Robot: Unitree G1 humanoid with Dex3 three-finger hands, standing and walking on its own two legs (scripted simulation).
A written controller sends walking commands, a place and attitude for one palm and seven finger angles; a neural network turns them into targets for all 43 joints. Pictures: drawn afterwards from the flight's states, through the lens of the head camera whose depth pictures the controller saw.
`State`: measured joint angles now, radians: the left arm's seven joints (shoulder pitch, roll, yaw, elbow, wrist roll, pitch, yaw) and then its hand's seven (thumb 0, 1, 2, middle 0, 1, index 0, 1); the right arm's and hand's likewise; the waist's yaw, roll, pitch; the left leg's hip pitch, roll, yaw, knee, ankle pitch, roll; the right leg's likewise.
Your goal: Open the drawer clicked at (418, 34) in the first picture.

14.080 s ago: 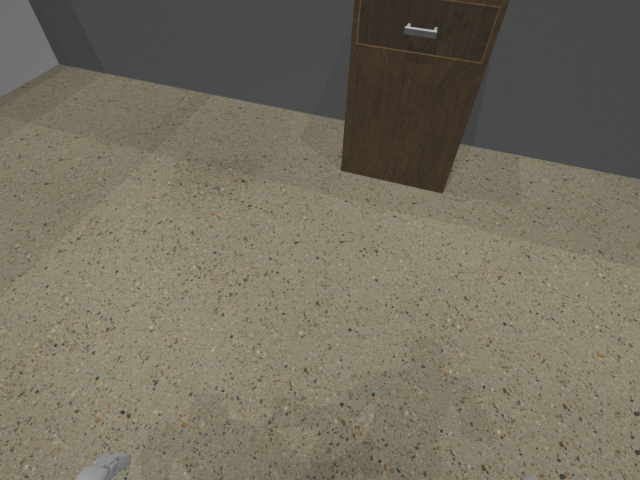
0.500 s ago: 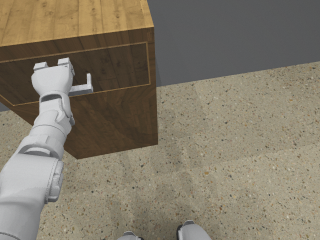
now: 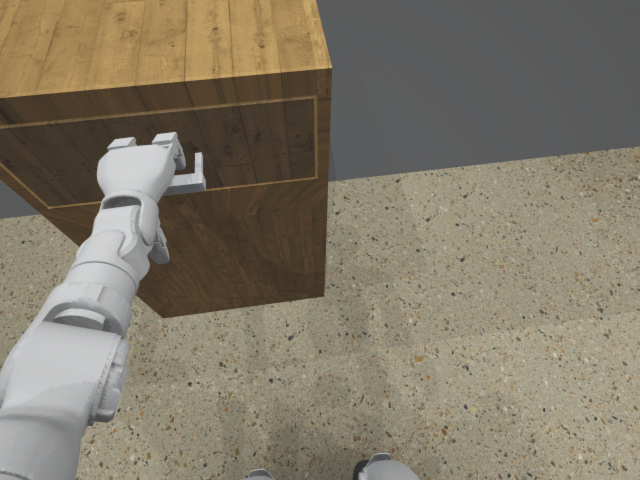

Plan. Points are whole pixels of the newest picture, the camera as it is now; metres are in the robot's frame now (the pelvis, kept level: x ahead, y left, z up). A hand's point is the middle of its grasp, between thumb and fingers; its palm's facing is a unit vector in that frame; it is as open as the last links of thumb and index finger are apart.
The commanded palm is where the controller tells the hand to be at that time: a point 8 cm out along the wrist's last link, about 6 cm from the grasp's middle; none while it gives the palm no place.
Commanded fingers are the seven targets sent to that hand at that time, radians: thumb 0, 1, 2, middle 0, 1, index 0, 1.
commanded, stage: move the hooked fingers above the handle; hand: left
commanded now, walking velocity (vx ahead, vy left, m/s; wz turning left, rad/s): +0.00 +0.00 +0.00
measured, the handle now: (167, 174) +0.56 +0.21 -0.02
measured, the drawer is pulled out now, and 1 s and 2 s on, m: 0.00 0.00 0.00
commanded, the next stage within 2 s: lower the fingers behind the handle in 0.38 s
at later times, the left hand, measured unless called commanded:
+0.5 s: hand (158, 194) +0.49 +0.20 +0.02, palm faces -0.15 -0.02 -0.99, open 13.8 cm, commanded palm +0.49 +0.20 +0.08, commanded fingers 0.00 -0.50 0.30 -0.30 -1.20 -0.30 -1.20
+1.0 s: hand (169, 194) +0.50 +0.19 +0.00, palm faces -0.07 -0.04 -1.00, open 13.8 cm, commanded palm +0.49 +0.20 +0.05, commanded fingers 0.00 -0.50 0.30 -0.30 -1.20 -0.30 -1.20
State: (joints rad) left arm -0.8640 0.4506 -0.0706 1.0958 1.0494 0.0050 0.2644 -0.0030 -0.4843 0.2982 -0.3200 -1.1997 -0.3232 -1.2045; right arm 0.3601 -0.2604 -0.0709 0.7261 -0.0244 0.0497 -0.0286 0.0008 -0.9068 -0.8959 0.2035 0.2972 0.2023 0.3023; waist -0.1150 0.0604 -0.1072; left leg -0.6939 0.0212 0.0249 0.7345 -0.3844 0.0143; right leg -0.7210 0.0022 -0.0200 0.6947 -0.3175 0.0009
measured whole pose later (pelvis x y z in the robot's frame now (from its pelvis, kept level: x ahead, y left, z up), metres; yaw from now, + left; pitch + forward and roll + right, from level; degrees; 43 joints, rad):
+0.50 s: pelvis -0.01 +0.00 +0.00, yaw +0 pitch +20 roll -1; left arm -0.90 0.48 -0.06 1.11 1.07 -0.05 0.23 0.00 -0.49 0.30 -0.33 -1.21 -0.33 -1.22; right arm 0.37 -0.25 -0.05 0.71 -0.02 0.04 -0.05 0.00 -0.91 -0.90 0.21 0.30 0.20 0.30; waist -0.13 0.05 -0.10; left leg -0.71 0.02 0.03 0.75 -0.38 0.01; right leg -0.74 0.00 -0.02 0.71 -0.31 0.00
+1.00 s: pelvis +0.00 +0.00 -0.01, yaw -1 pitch +23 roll -1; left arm -0.91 0.45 -0.02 1.17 1.11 -0.03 0.37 0.00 -0.49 0.30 -0.32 -1.20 -0.32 -1.20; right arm 0.37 -0.25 -0.05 0.75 -0.05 0.03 -0.01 0.00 -0.91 -0.90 0.20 0.30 0.20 0.30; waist -0.15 0.06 -0.15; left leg -0.81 0.03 0.03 0.84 -0.43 0.02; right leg -0.83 0.01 -0.02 0.79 -0.35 0.00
